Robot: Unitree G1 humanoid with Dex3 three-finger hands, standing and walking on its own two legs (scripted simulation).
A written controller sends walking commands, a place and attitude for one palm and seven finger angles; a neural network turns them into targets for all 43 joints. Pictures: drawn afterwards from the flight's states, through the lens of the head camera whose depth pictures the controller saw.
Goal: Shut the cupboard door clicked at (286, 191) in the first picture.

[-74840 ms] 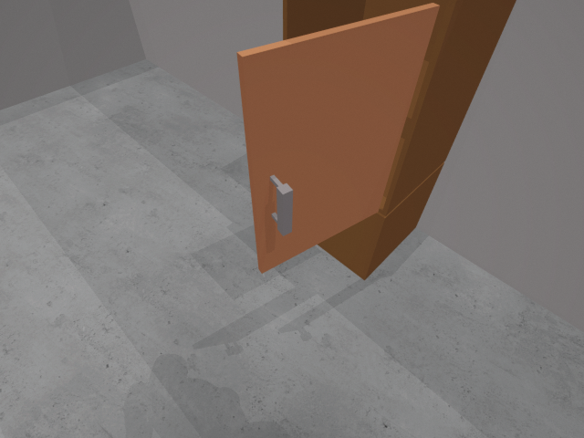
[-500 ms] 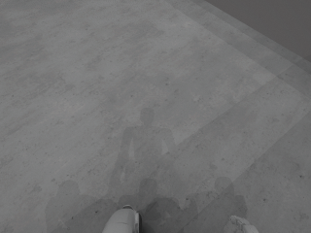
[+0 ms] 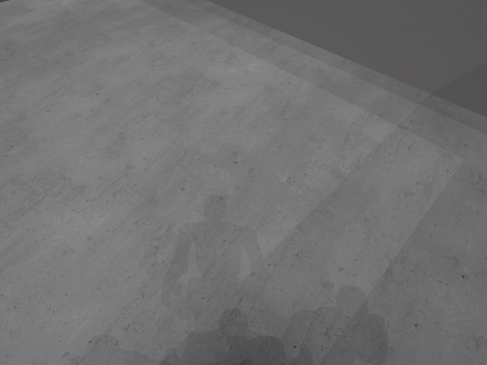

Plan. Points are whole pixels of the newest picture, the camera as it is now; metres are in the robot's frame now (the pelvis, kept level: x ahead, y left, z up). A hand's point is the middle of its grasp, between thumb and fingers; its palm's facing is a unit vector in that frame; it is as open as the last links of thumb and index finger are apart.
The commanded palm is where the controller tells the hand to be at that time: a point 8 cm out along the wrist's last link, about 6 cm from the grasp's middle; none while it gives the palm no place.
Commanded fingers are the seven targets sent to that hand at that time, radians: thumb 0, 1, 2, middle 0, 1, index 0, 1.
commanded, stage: turn to face it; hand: left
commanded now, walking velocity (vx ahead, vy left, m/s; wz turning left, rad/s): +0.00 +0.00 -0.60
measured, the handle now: out of the picture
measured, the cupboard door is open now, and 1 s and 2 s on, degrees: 10 10 10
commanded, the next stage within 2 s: none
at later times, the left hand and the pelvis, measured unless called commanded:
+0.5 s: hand out of the picture +0.14 +0.22 -0.18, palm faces -0.20 -0.96 -0.21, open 7.4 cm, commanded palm none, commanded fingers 0.00 0.90 0.90 -0.20 -0.30 -0.20 -0.30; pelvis +0.02 +0.03 +0.00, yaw -16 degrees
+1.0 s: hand (195, 329) +0.20 +0.11 -0.14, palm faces -0.55 -0.79 -0.27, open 7.4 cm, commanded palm none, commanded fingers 0.00 0.90 0.90 -0.20 -0.30 -0.20 -0.30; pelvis +0.00 +0.01 +0.00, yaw -34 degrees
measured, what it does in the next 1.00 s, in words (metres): steps on the spot, turning right: right foot, then left foot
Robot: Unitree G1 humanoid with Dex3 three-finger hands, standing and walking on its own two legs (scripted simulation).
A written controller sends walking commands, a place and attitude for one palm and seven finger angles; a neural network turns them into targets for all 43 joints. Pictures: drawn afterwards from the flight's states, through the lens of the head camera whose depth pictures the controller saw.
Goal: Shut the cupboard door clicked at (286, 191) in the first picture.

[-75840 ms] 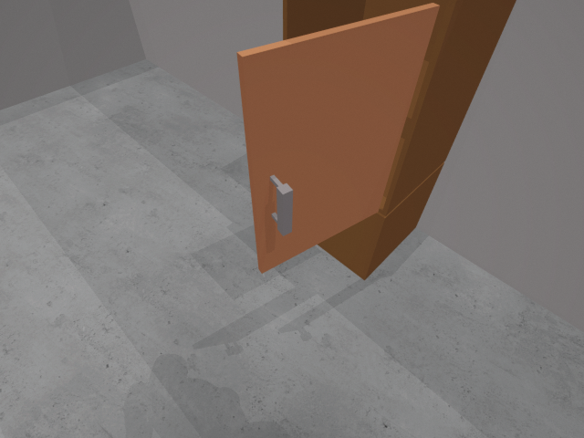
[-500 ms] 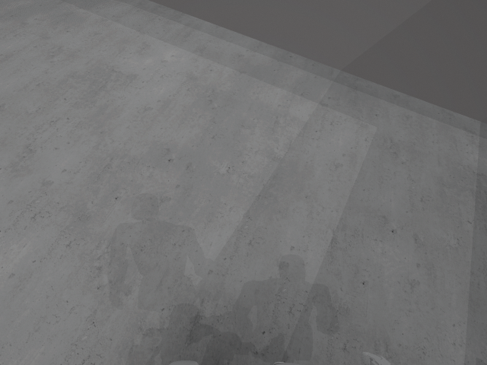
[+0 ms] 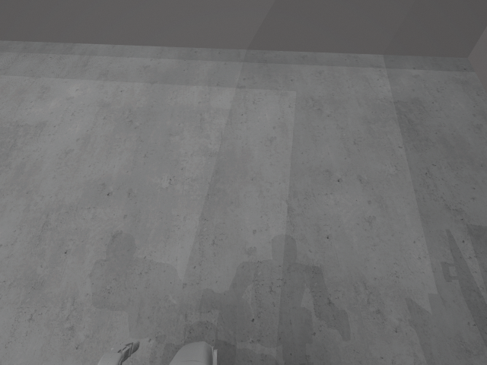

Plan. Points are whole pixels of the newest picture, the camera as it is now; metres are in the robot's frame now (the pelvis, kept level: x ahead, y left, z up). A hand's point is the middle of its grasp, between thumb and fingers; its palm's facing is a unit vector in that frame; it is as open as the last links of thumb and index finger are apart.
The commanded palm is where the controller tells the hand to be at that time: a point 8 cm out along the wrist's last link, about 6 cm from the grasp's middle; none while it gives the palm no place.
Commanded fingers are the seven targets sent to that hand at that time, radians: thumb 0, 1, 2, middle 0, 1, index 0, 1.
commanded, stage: turn to face it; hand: left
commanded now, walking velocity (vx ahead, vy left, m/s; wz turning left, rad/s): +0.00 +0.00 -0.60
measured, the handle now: out of the picture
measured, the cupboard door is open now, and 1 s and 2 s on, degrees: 10 10 10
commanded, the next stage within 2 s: none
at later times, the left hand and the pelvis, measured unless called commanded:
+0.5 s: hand (127, 363) +0.14 +0.24 -0.16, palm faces -0.23 -0.95 -0.20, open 7.4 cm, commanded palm none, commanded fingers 0.00 0.90 0.90 -0.20 -0.30 -0.20 -0.30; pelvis +0.01 +0.05 +0.01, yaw -17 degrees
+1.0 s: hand (193, 338) +0.18 +0.12 -0.15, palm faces -0.54 -0.81 -0.24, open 7.4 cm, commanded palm none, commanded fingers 0.00 0.90 0.90 -0.20 -0.30 -0.20 -0.30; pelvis +0.00 +0.01 +0.01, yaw -34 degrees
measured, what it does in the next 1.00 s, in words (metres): steps on the spot, turning right: left foot, then right foot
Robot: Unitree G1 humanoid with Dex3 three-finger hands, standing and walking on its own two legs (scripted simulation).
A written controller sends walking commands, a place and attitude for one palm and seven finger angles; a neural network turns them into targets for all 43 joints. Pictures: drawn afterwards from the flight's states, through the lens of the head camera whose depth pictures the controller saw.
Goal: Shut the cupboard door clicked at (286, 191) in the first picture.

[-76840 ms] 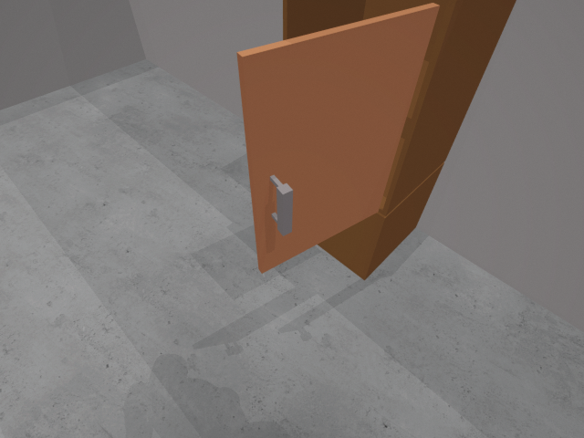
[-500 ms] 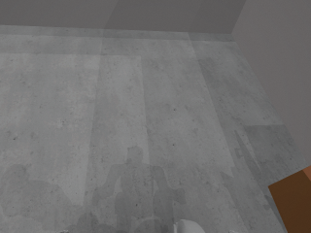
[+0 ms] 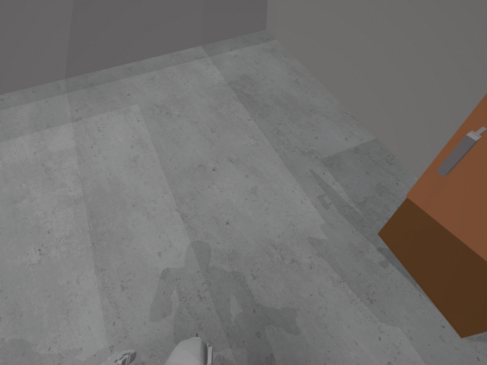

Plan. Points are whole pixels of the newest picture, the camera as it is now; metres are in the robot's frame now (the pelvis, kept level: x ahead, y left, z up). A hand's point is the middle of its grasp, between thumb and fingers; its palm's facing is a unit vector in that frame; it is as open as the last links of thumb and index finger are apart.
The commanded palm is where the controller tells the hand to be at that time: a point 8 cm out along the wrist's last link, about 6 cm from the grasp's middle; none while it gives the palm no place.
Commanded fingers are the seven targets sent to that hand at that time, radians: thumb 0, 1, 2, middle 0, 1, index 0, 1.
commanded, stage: turn to face it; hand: left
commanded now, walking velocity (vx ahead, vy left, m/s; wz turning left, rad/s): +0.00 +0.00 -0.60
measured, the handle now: (461, 151) +0.60 -0.51 -0.07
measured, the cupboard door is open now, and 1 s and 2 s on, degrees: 10 10 10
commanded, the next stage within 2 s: take the last steps up to it in 1.36 s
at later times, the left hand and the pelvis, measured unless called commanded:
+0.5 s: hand (124, 351) +0.16 +0.24 -0.17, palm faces -0.27 -0.94 -0.22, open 7.4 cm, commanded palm none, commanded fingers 0.00 0.90 0.90 -0.20 -0.30 -0.20 -0.30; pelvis +0.01 +0.05 +0.00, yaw -19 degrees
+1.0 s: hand (184, 342) +0.18 +0.13 -0.15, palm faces -0.55 -0.80 -0.23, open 7.4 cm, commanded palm none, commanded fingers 0.00 0.90 0.90 -0.20 -0.30 -0.20 -0.30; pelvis -0.01 +0.01 +0.00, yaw -35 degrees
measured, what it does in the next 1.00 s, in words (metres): steps on the spot, turning right: left foot, then right foot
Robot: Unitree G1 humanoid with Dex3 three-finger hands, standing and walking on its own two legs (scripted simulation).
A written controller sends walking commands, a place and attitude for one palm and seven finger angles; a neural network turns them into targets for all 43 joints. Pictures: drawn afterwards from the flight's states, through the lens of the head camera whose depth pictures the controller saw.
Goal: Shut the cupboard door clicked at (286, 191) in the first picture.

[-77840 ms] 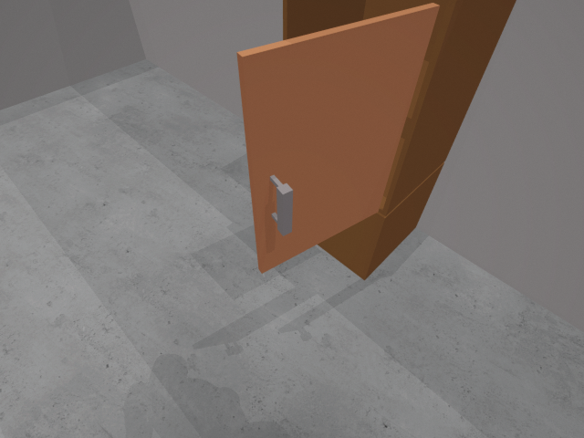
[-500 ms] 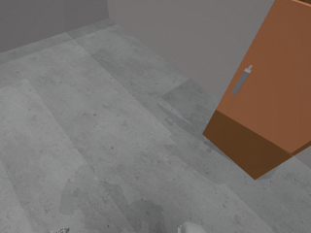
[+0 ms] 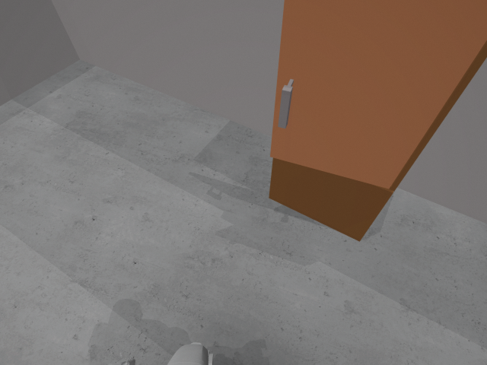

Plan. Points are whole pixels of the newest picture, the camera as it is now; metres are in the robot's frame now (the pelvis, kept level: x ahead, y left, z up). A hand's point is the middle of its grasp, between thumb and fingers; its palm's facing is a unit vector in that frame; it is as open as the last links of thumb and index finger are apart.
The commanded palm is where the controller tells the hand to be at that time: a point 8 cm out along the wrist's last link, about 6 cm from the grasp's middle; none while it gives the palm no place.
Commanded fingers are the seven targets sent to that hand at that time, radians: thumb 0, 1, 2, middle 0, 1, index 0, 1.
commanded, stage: turn to face it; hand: left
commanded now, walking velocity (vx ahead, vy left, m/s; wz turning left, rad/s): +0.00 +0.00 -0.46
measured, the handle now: (286, 103) +0.79 -0.08 -0.08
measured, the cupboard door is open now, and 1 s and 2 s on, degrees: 10 10 10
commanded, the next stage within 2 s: take the last steps up to it in 0.36 s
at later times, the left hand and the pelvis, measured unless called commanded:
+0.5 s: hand out of the picture +0.13 +0.23 -0.17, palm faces -0.21 -0.95 -0.23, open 7.4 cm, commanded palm none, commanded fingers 0.00 0.90 0.90 -0.20 -0.30 -0.20 -0.30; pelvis +0.00 +0.04 +0.00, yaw -13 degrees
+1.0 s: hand out of the picture +0.11 +0.17 -0.19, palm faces -0.22 -0.96 -0.15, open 7.4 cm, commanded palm none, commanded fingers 0.00 0.90 0.90 -0.20 -0.30 -0.20 -0.30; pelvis +0.10 -0.01 -0.01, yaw -16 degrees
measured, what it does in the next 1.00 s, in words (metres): steps on the spot, turning right: left foot, then right foot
